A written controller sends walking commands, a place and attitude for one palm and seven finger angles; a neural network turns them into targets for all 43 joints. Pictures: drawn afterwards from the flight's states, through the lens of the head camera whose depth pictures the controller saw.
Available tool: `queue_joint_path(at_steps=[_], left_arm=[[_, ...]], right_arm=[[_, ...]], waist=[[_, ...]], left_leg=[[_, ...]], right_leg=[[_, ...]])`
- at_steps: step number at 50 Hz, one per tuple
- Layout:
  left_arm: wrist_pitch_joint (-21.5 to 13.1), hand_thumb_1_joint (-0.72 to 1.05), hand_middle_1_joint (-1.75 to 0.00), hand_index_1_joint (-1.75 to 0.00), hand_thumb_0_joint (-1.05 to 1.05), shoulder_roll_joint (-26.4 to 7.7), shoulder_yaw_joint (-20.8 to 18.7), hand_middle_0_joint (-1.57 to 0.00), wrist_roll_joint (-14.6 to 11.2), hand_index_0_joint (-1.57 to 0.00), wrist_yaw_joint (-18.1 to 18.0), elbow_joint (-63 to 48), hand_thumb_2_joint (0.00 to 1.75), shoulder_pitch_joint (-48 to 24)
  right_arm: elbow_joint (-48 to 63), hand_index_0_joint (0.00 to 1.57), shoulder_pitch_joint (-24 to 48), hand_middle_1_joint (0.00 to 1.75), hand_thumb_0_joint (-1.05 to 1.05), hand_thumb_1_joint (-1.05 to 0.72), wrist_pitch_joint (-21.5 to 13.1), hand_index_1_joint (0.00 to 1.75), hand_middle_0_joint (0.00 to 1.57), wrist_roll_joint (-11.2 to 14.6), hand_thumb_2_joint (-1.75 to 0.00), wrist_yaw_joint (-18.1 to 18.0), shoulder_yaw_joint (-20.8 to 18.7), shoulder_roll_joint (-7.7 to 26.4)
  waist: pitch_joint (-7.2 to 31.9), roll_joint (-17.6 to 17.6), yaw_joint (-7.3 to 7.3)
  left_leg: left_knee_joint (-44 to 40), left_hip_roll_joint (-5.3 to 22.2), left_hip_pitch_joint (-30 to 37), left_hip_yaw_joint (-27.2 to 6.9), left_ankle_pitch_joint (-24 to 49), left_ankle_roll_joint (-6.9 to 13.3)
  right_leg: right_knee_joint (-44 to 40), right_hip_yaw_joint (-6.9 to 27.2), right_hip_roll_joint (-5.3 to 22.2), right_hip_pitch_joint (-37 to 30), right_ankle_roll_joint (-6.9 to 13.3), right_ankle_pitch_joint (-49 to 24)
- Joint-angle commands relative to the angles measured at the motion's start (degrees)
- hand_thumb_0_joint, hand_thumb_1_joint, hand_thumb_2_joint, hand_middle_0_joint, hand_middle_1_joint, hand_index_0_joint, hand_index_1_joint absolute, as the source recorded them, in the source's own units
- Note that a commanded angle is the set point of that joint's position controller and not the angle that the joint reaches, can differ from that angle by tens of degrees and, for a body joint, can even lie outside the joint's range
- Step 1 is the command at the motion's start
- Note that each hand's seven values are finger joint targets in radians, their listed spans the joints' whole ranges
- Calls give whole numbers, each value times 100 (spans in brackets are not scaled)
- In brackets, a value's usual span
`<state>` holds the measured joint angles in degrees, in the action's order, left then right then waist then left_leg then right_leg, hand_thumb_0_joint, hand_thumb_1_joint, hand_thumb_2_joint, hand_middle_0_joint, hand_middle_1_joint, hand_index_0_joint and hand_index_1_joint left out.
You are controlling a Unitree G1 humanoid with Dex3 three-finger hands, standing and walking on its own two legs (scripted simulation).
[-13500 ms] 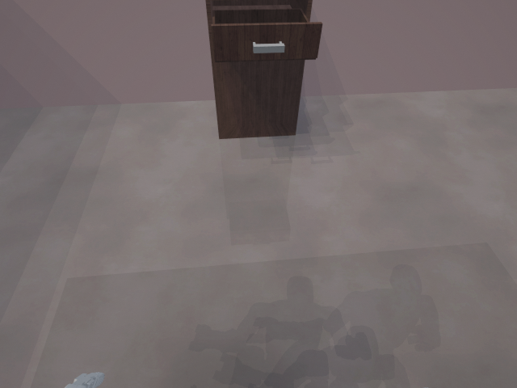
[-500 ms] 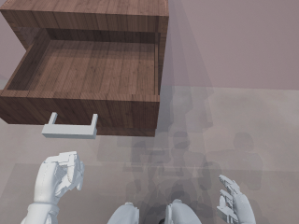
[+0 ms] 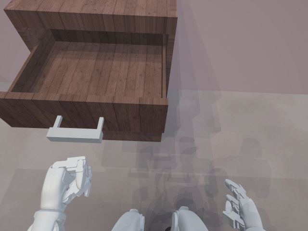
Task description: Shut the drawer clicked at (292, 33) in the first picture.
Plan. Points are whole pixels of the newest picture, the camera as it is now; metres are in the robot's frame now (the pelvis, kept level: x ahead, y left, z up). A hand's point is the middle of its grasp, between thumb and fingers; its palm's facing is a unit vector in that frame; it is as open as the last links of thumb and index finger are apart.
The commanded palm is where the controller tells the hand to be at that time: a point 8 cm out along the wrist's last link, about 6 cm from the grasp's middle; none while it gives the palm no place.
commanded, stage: push the drawer shut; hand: left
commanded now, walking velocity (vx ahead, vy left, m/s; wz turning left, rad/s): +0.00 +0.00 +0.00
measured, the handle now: (78, 127) +0.36 +0.22 +0.04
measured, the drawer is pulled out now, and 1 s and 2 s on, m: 0.27 0.21 0.09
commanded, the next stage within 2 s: none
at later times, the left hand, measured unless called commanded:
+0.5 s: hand (92, 159) +0.28 +0.16 +0.04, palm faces +0.02 -1.00 -0.06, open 3.2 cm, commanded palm +0.26 +0.22 +0.04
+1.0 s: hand (96, 136) +0.34 +0.17 +0.04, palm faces +0.02 -1.00 -0.05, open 3.2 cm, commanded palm +0.32 +0.23 +0.04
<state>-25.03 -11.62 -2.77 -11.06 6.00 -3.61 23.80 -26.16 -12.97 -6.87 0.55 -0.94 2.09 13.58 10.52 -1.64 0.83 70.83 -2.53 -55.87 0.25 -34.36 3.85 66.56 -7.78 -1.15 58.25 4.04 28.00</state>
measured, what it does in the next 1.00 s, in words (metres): stands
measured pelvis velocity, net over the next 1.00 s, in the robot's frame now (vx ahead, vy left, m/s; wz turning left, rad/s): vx -0.01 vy -0.01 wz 0.00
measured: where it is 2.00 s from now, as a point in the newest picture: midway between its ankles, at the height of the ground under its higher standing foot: outside the picture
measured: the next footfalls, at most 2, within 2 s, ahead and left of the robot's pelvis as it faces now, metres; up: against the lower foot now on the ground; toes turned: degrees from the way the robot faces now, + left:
none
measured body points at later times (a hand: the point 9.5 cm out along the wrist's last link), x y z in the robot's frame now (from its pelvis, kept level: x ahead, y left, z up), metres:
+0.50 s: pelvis +0.00 -0.01 +0.01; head +0.09 -0.01 +0.45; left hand +0.27 +0.22 +0.04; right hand +0.17 -0.25 -0.08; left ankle -0.01 +0.07 -0.64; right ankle +0.04 -0.08 -0.64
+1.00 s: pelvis -0.01 -0.01 +0.00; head +0.08 +0.00 +0.44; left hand +0.33 +0.22 +0.04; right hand +0.14 -0.25 -0.10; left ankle -0.01 +0.07 -0.64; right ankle +0.04 -0.08 -0.64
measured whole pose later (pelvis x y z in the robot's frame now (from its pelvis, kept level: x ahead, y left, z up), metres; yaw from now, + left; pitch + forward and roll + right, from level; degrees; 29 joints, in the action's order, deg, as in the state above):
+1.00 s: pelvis -0.01 -0.01 +0.00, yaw +0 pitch +20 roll -2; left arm -23.7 -15.1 -9.8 -11.7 8.6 25.6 -9.4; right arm -33.2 -12.2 -6.2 1.0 -2.0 2.7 14.6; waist 8.9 -1.2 2.6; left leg 68.6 -2.2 -56.4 0.3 -31.8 3.1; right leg 64.6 -7.7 -1.4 58.9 4.8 25.6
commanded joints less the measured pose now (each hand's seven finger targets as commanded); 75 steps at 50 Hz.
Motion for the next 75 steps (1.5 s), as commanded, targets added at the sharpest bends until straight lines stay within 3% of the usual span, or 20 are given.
queue_joint_path(at_steps=[1, 6, 11, 17, 26, 32, 36, 41, 42, 45, 49, 50, 52, 55, 59, 61, 64, 68, 72, 75], left_arm=[[-335, 90, -160, -160, 0, -519, -372, -140, -27, -140, -41, -926, 90, -598], [-352, 90, -160, -160, 0, -670, -499, -140, -78, -140, -1, -972, 90, -952], [-219, 90, -160, -160, 0, -724, -635, -140, -133, -140, 63, -604, 90, -1114], [-67, 90, -160, -160, 0, -767, -768, -140, -229, -140, 117, -212, 90, -1284], [-459, 90, -160, -160, 0, -862, -831, -140, -230, -140, 176, -35, 90, -2333], [-442, 90, -160, -160, 0, -926, -775, -140, -200, -140, 217, 444, 90, -3372], [-385, 90, -160, -160, 0, -1105, -1018, -140, -224, -140, 234, 699, 90, -3527], [-264, 90, -160, -160, 0, -1062, -963, -140, -236, -140, 255, 1154, 90, -4090], [-257, 90, -160, -160, 0, -1122, -972, -140, -234, -140, 236, 1230, 90, -4431], [-261, 90, -160, -160, 0, -1303, -1137, -140, -212, -140, 200, 1553, 90, -4780], [-313, 90, -160, -160, 0, -1267, -1120, -140, -172, -140, 170, 1733, 90, -5148], [-304, 90, -160, -160, 0, -1388, -1268, -140, -174, -140, 158, 1842, 90, -4990], [-291, 90, -160, -160, 0, -1355, -1229, -140, -173, -140, 183, 2083, 90, -5290], [-331, 90, -160, -160, 0, -1513, -1381, -140, -155, -140, 190, 2309, 90, -5376], [-423, 90, -160, -160, 0, -1392, -1321, -140, -136, -140, 188, 2404, 90, -5637], [-461, 90, -160, -160, 0, -1615, -1522, -140, -98, -140, 182, 2500, 90, -5561], [-512, 90, -160, -160, 0, -1419, -1339, -140, -94, -140, 170, 2602, 90, -5882], [-537, 90, -160, -160, 0, -1713, -1599, -140, -44, -140, 158, 3080, 90, -6263], [-609, 90, -160, -160, 0, -1722, -1505, -140, 14, -140, 224, 3173, 90, -6775], [-595, 90, -160, -160, 0, -1838, -1575, -140, 24, -140, 235, 3513, 90, -7164]], right_arm=[[781, 20, 95, 30, 0, -90, -287, 30, 20, 21, -90, -51, -360, 796], [722, 20, 21, 30, 0, -90, -298, 30, 20, 12, -90, -64, -356, 805], [635, 20, 33, 30, 0, -90, -259, 30, 20, 38, -90, -55, -342, 810], [602, 20, 26, 30, 0, -90, -203, 30, 20, 61, -90, -35, -357, 833], [359, 20, 60, 30, 0, -90, -269, 30, 20, 35, -90, -31, -360, 831], [176, 20, 82, 30, 0, -90, -265, 30, 20, 47, -90, -75, -356, 894], [115, 20, 59, 30, 0, -90, -251, 30, 20, 58, -90, -106, -356, 894], [56, 20, 69, 30, 0, -90, -213, 30, 20, 78, -90, -126, -315, 903], [30, 20, 95, 30, 0, -90, -206, 30, 20, 82, -90, -139, -309, 916], [0, 20, 64, 30, 0, -90, -195, 30, 20, 87, -90, -165, -292, 931], [-53, 20, -39, 30, 0, -90, -178, 30, 20, 67, -90, -145, -294, 927], [-47, 20, -76, 30, 0, -90, -158, 30, 20, 55, -90, -141, -306, 950], [-94, 20, -122, 30, 0, -90, -121, 30, 20, 63, -90, -125, -291, 947], [-93, 20, -197, 30, 0, -90, -76, 30, 20, 55, -90, -114, -304, 975], [-143, 20, -290, 30, 0, -90, -13, 30, 20, 40, -90, -82, -329, 962], [-164, 20, -380, 30, 0, -90, 29, 30, 20, 28, -90, -70, -344, 993], [-207, 20, -398, 30, 0, -90, 81, 30, 20, 27, -90, -49, -352, 973], [-312, 20, -518, 30, 0, -90, 158, 30, 20, 13, -90, -64, -359, 1014], [-356, 20, -573, 30, 0, -90, 213, 30, 20, 3, -90, -69, -349, 1024], [-420, 20, -661, 30, 0, -90, 246, 30, 20, -13, -90, -84, -346, 1065]], waist=[[1166, -130, 97], [1610, -134, 61], [1609, -184, 22], [1482, 222, 60], [1641, -249, 132], [1543, -113, 313], [1840, -86, 189], [1727, -9, 242], [1627, 21, 328], [1558, -39, 298], [1869, -166, 290], [1930, -215, 211], [1850, -68, 301], [1877, 61, 269], [2008, -109, 293], [2140, -84, 236], [1992, -149, 348], [1871, -6, 414], [2064, -375, 440], [2045, -206, 530]], left_leg=[[-1104, 171, 355, -495, 1555, -330], [-1077, 170, 498, -475, 1889, -317], [-1141, 159, 486, -425, 2054, -319], [-1154, 148, 252, -325, 1863, -246], [-1119, 161, 419, -313, 1934, -244], [-1097, 177, 358, -357, 1645, -219], [-1134, 157, 370, -323, 1687, -213], [-1204, 161, 337, -328, 1471, -203], [-1197, 171, 270, -334, 1296, -201], [-1224, 163, 189, -321, 1142, -196], [-1282, 166, 422, -331, 1391, -226], [-1287, 162, 463, -324, 1537, -228], [-1289, 164, 361, -304, 1532, -235], [-1312, 167, 271, -305, 1500, -222], [-1348, 170, 471, -275, 1703, -245], [-1359, 183, 522, -285, 1918, -257], [-1373, 193, 578, -285, 1872, -274], [-1338, 203, 421, -292, 1756, -259], [-1360, 221, 758, -359, 1986, -319], [-1321, 235, 739, -415, 1969, -306]], right_leg=[[-812, 596, 48, -1307, -163, -743], [-800, 649, 51, -1620, -169, -1112], [-832, 658, 67, -1828, -169, -1359], [-1015, 792, 96, -2106, -227, -1421], [-964, 858, 106, -1985, -200, -1426], [-1012, 864, 110, -1718, -238, -1068], [-1030, 918, 119, -1990, -227, -1112], [-1140, 933, 116, -1907, -249, -858], [-1188, 950, 125, -1793, -266, -639], [-1266, 1020, 128, -1785, -242, -388], [-1176, 951, 134, -1855, -240, -750], [-1131, 924, 110, -1900, -219, -925], [-1148, 940, 121, -1924, -245, -998], [-1162, 964, 102, -2037, -233, -953], [-1132, 940, 98, -2017, -241, -1225], [-1064, 910, 76, -2119, -223, -1460], [-1096, 891, 78, -1940, -244, -1412], [-1095, 898, 62, -1864, -249, -1312], [-997, 825, 53, -1664, -215, -1415], [-986, 794, 27, -1565, -218, -1361]])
